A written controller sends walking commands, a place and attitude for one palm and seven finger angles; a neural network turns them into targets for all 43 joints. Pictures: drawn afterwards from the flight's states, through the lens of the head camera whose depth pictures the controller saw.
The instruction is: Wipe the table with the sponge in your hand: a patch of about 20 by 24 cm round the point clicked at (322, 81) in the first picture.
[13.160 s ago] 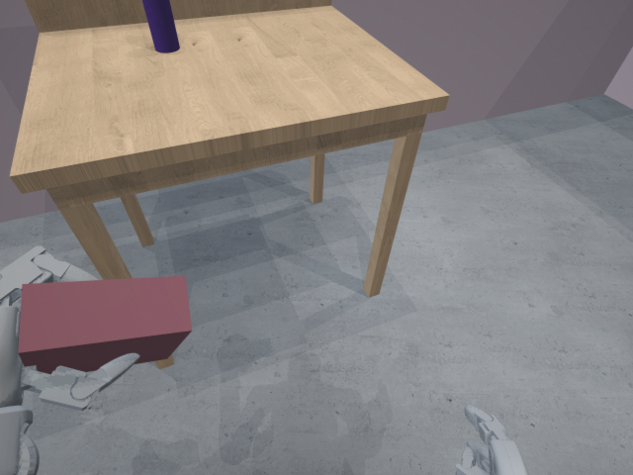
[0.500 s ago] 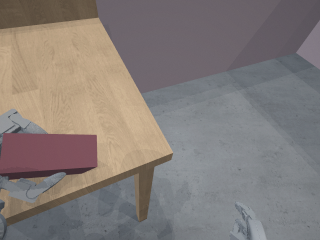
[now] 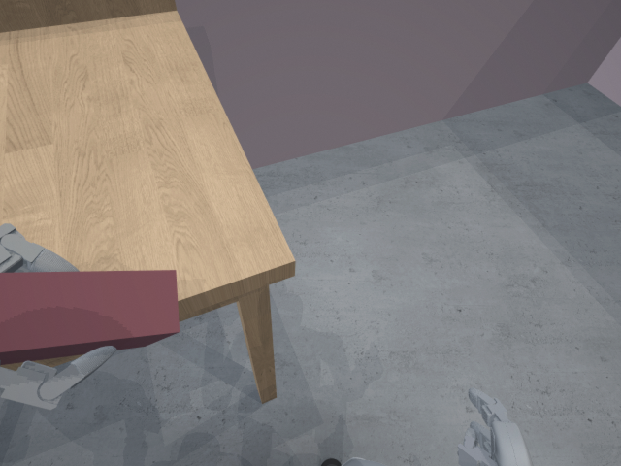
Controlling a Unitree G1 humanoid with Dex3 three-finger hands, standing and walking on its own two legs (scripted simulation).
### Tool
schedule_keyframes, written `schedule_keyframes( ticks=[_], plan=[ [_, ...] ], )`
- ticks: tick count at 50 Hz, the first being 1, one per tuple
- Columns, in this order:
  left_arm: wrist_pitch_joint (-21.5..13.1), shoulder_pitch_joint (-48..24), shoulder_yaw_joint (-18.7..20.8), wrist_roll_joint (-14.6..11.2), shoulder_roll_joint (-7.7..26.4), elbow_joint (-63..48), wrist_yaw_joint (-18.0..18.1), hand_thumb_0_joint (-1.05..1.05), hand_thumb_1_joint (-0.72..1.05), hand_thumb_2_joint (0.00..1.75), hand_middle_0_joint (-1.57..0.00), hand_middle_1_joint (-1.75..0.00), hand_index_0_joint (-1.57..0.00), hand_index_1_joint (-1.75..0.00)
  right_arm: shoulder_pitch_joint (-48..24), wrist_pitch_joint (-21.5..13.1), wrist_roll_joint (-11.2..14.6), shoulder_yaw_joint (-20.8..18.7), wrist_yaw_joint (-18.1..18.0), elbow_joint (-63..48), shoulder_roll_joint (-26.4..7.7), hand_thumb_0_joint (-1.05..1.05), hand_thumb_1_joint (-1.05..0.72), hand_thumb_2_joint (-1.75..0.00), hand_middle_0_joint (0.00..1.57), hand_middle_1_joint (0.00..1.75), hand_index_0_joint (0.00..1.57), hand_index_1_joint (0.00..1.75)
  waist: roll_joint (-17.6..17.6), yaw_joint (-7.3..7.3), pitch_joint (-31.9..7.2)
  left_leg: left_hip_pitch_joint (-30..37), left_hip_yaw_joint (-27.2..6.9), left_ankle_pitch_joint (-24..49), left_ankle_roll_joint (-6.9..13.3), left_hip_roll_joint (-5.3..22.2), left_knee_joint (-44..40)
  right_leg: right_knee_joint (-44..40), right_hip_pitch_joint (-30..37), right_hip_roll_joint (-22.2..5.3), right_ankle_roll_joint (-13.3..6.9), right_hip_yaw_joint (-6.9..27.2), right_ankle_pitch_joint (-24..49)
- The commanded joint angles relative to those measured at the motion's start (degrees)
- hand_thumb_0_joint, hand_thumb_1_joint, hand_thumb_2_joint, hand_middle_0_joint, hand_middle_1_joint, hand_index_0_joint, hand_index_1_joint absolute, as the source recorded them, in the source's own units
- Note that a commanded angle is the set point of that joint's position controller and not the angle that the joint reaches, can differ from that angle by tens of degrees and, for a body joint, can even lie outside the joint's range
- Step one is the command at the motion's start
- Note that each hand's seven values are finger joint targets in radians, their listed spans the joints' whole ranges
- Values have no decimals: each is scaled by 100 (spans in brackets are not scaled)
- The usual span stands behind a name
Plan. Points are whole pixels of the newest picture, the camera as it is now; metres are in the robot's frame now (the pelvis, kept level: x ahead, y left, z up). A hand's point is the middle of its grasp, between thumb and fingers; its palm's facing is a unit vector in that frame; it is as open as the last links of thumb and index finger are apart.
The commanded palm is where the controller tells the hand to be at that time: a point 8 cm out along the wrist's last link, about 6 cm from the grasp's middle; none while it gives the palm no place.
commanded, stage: come to a stop and stand still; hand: left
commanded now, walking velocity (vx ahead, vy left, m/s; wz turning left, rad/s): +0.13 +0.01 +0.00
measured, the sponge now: (111, 315) +0.23 +0.20 +0.14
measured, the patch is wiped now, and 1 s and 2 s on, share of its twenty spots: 0.00 0.00 0.00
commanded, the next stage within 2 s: look again from close up in 0.98 s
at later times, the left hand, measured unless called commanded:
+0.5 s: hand out of the picture +0.25 +0.30 +0.20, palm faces +0.50 -0.78 -0.38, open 9.7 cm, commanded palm +0.16 +0.29 +0.18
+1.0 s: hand (12, 267) +0.25 +0.29 +0.16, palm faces +0.39 -0.87 -0.31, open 9.7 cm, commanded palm +0.19 +0.33 +0.18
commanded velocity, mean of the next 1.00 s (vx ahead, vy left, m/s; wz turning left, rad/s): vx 0.02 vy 0.00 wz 0.00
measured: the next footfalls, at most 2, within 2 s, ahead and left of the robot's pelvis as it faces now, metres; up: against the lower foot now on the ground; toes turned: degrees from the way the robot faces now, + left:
none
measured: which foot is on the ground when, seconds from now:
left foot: down 0.00-1.00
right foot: down 0.00-1.00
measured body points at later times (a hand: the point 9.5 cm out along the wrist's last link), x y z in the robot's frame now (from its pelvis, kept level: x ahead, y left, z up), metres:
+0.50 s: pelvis +0.00 +0.01 +0.00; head +0.03 +0.04 +0.45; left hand +0.21 +0.34 +0.22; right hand +0.16 -0.21 -0.08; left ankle -0.01 +0.11 -0.73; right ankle +0.06 -0.08 -0.73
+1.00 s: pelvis +0.03 +0.05 +0.00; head +0.05 +0.08 +0.45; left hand +0.23 +0.34 +0.18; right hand +0.23 -0.16 -0.06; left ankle -0.01 +0.11 -0.73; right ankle +0.06 -0.08 -0.73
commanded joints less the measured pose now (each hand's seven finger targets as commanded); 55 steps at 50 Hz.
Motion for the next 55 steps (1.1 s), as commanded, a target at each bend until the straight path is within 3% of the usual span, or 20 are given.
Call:
schedule_keyframes(
  ticks=[1,2,4,8,11,14,17,18,19,20,22,25,27,31,32,37,42,46,52,55],
  plan=[
    [-337,-664,509,50,690,-908,169,0,10,130,-120,-160,-120,-160,-438,-435,56,-122,-95,-928,-651,0,-90,-90,20,30,20,30,1676,39,-1040,-76,-1304,145,469,1117,-1356,-195,945,-324,340,739,-882],
    [-339,-1010,498,101,722,-997,133,0,10,130,-120,-160,-120,-160,-530,-456,18,-97,-97,-925,-622,0,-90,-90,20,30,20,30,2014,35,-745,-649,-1290,-451,484,1163,-1548,49,1196,-290,323,631,-853],
    [-275,-1118,264,212,447,-371,70,0,10,130,-120,-160,-120,-160,-360,-434,85,-125,-26,-888,-623,0,-90,-90,20,30,20,30,1378,30,-419,-1345,-1120,-1130,462,970,-1372,-264,1670,-261,329,655,-650],
    [-190,-1067,152,197,362,87,-72,0,10,130,-120,-160,-120,-160,-247,-319,40,-174,97,-923,-673,0,-90,-90,20,30,20,30,134,-28,-342,-818,-626,-1128,235,200,-255,-1705,844,-712,134,1670,-2055],
    [-178,-1134,147,179,452,61,-82,0,10,130,-120,-160,-120,-160,-251,-219,44,-117,138,-926,-607,0,-90,-90,20,30,20,30,-553,-6,-402,-384,-364,-719,155,23,598,-2314,167,-1285,-12,2250,-3017],
    [-206,-1382,206,156,567,-252,-53,0,10,130,-120,-160,-120,-160,-286,-176,17,-43,138,-898,-574,0,-90,-90,20,30,20,30,-145,-27,-761,199,-407,-336,173,78,-196,-1778,335,-1042,-80,1626,-2288],
    [-305,-1452,420,135,781,-733,1,0,10,130,-120,-160,-120,-160,-405,-233,-34,-39,90,-960,-656,0,-90,-90,20,30,20,30,1242,32,-818,-37,-1156,-948,298,571,-1365,-903,752,-345,192,1098,-1684],
    [-904,-7100,3467,942,5112,-1664,-35,0,10,130,-120,-160,-120,-160,561,-683,-185,6,42,-609,-560,0,-90,-90,20,30,20,30,13,244,116,-1304,-397,389,281,612,-220,-1208,565,-324,815,1308,-430],
    [-710,-4014,1464,371,1974,1417,-310,0,10,130,-120,-160,-120,-160,9,-645,-26,158,147,-520,-126,0,-90,-90,20,30,20,30,-10,126,-1377,-518,-396,227,183,113,377,-1157,983,-855,296,1493,-391],
    [-726,-2714,1204,213,1553,991,-313,0,10,130,-120,-160,-120,-160,41,-698,28,15,191,-903,-284,0,-90,-90,20,30,20,30,-157,371,-873,-504,-326,-70,18,-26,456,-1809,1119,-1003,313,2289,35],
    [-792,-2204,278,-5,454,1186,-468,0,10,130,-120,-160,-120,-160,-172,-769,94,-72,298,-860,-486,0,-90,-90,20,30,20,30,991,186,-1359,88,-353,-142,40,-24,-312,-1409,1250,-1000,-68,2056,-519],
    [-953,-1208,-75,-25,355,172,-461,0,10,130,-120,-160,-120,-160,-78,-799,71,-77,472,-874,-644,0,-90,-90,20,30,20,30,1381,254,-1326,-118,-640,347,132,335,-996,-813,1622,-503,174,1341,-169],
    [-871,-923,-38,-5,335,161,-411,0,10,130,-120,-160,-120,-160,-323,-815,139,-52,502,-935,-618,0,-90,-90,20,30,20,30,1243,264,-1077,-470,-923,785,170,688,-1283,-208,1726,-273,216,827,359],
    [-829,-1162,723,-9,972,-12,-322,0,10,130,-120,-160,-120,-160,-283,-775,108,-162,377,-1062,-684,0,-90,-90,20,30,20,30,-216,203,-1248,-327,-917,1829,-65,636,-966,-160,1908,-261,256,630,1186],
    [-830,-1405,1066,-12,1320,-183,-284,0,10,130,-120,-160,-120,-160,-346,-744,104,-141,338,-1076,-697,0,-90,-90,20,30,20,30,9,183,-1286,-249,-887,1982,-161,596,-981,-44,1909,-241,261,609,1246],
    [-877,-1677,744,-50,903,-270,-377,0,10,130,-120,-160,-120,-160,-315,-694,62,-112,307,-1057,-593,0,-90,-90,20,30,20,30,1256,127,-1270,376,-746,3323,-434,615,-730,152,1409,-252,189,496,1083],
    [-728,-1552,113,6,284,-164,-430,0,10,130,-120,-160,-120,-160,-232,-634,46,-115,422,-1046,-599,0,-90,-90,20,30,20,30,934,74,-1201,674,-594,3788,-486,681,-536,-44,1237,-163,163,439,1077],
    [-618,-1605,81,70,337,-187,-375,0,10,130,-120,-160,-120,-160,-287,-529,33,-117,414,-1090,-680,0,-90,-90,20,30,20,30,650,78,-1186,221,-573,3097,-482,553,-496,-243,1698,-205,126,584,1718],
    [-605,-1752,487,53,707,-625,-282,0,10,130,-120,-160,-120,-160,-461,-444,17,-46,304,-1222,-610,0,-90,-90,20,30,20,30,1131,116,-1261,122,-554,2586,-460,445,-717,-169,1954,-160,132,675,1793],
    [-594,-1527,442,22,588,-518,-282,0,10,130,-120,-160,-120,-160,-445,-414,10,-44,288,-1266,-586,0,-90,-90,20,30,20,30,925,119,-1311,82,-533,2551,-399,446,-654,-287,2115,-177,137,661,1934]
  ],
)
